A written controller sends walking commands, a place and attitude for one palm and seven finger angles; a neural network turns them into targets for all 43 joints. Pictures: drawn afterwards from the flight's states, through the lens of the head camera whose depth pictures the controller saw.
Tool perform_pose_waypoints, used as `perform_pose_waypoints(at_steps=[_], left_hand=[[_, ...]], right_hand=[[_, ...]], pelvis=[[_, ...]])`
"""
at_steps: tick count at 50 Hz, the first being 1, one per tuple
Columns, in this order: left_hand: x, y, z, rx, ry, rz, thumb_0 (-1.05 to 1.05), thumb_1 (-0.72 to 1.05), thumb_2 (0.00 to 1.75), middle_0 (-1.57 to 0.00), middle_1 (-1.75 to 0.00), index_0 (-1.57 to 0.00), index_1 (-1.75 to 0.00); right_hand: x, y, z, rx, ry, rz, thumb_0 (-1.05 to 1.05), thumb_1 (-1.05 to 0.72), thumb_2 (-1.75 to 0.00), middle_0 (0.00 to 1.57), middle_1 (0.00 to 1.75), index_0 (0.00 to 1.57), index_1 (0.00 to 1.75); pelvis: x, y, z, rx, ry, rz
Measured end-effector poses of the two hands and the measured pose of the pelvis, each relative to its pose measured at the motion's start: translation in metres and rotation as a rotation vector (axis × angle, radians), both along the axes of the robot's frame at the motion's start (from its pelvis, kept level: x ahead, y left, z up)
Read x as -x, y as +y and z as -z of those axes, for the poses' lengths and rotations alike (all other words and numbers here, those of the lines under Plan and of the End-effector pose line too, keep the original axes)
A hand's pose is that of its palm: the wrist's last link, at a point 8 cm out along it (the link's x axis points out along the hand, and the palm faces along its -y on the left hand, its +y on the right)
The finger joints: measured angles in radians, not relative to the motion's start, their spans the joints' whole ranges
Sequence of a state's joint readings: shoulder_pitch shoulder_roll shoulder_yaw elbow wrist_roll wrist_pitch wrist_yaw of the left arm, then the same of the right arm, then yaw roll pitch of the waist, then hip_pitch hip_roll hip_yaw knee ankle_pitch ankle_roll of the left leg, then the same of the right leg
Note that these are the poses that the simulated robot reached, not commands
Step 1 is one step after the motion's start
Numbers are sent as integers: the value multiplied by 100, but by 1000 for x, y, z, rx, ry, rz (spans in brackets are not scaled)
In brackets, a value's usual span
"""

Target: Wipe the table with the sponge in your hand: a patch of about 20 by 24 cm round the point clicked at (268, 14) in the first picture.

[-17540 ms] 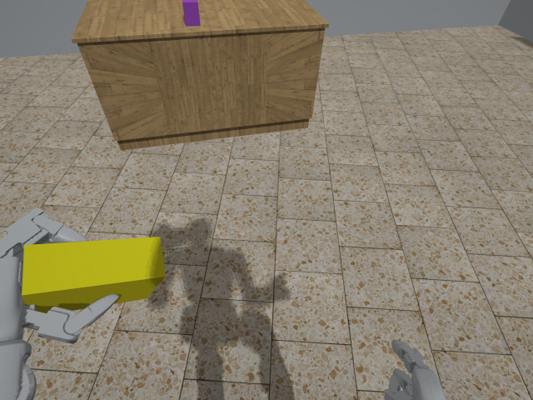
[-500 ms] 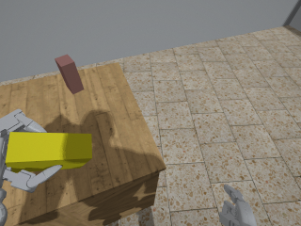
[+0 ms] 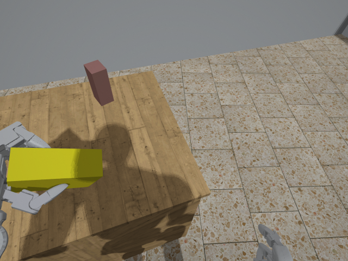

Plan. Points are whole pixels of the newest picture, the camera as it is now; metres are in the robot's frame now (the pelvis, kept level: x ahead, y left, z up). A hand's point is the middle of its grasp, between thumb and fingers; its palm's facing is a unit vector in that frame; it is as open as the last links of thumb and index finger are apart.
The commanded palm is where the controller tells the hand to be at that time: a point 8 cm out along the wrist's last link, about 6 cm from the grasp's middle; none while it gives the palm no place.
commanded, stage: come to a stop and stand still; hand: left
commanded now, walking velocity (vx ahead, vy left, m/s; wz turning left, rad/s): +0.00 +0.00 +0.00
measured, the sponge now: (70, 170) +0.24 +0.22 +0.12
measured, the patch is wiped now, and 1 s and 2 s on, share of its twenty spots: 0.00 0.00 0.00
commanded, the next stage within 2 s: look again from close up in 0.48 s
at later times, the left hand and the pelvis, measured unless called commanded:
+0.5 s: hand (13, 159) +0.23 +0.30 +0.16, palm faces +0.37 -0.83 -0.41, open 9.4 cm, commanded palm +0.17 +0.33 +0.18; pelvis +0.01 +0.05 +0.00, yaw +1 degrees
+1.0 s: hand (23, 172) +0.21 +0.27 +0.16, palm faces +0.37 -0.83 -0.41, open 9.4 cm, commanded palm +0.15 +0.31 +0.18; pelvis +0.00 +0.02 +0.00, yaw +1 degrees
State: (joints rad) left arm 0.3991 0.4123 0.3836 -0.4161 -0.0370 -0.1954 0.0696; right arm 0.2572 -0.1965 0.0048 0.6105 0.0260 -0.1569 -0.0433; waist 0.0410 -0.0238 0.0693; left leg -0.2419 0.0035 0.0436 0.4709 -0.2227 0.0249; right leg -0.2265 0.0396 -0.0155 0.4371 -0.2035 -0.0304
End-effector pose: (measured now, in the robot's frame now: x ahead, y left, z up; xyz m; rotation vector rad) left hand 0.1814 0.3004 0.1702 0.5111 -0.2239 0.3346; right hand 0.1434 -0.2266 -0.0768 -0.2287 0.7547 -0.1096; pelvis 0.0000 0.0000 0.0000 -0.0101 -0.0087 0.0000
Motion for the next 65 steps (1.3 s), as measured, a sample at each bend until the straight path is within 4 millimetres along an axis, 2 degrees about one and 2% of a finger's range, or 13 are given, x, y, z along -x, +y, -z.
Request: perform_pose_waypoints(at_steps=[4, 9, 13, 18, 27, 38, 51, 58, 65], left_hand=[[-2, 14, -9, 20, -77, -25, -1, -45, 103, -80, -139, -81, -138], [-8, 19, -5, 43, -83, 4, -1, -44, 103, -80, -139, -80, -138], [-12, 28, 2, 45, -56, 19, -1, -44, 103, -80, -139, -80, -138], [-13, 39, 4, 35, -47, 16, -1, -45, 103, -80, -139, -81, -138], [-8, 40, -2, 6, -49, 24, -1, -45, 103, -80, -139, -81, -138], [2, 29, 2, 15, -5, 14, -1, -45, 103, -80, -139, -81, -138], [11, 11, -5, 18, -29, 11, -1, -45, 103, -80, -139, -81, -138], [7, 2, -3, 34, -26, 3, -1, -45, 103, -80, -139, -81, -138], [1, -19, -6, 28, -27, 30, -1, -45, 103, -80, -139, -81, -138]], right_hand=[[-21, 28, -8, -24, -57, -53, 1, -90, -90, 20, 30, 20, 30], [-46, 55, -18, -43, -119, -94, 1, -90, -90, 20, 30, 20, 30], [-57, 68, -25, -38, -137, -109, 1, -90, -90, 21, 30, 20, 30], [-59, 73, -27, -18, -125, -117, 1, -90, -90, 21, 30, 20, 30], [-39, 65, -16, -5, -57, -88, 1, -90, -90, 21, 30, 20, 30], [-15, 44, -8, -9, -25, -32, 1, -90, -90, 20, 30, 20, 30], [-15, 25, -13, -8, -81, -15, 1, -90, -90, 20, 30, 20, 30], [-13, 17, -14, -20, -77, -14, 1, -90, -90, 20, 30, 20, 30], [-14, 4, -12, -37, -67, -11, 1, -90, -90, 20, 30, 20, 30]], pelvis=[[-3, 13, 0, 2, 0, -3], [-8, 27, -1, 6, 6, -4], [-12, 34, 0, 10, 8, -8], [-14, 41, 0, 13, 8, -12], [-11, 45, 0, 14, 4, -17], [-5, 35, -1, 17, 0, -17], [2, 23, -2, 9, -5, -9], [3, 12, -3, 1, -3, -3], [2, -5, -2, -2, 3, -4]])
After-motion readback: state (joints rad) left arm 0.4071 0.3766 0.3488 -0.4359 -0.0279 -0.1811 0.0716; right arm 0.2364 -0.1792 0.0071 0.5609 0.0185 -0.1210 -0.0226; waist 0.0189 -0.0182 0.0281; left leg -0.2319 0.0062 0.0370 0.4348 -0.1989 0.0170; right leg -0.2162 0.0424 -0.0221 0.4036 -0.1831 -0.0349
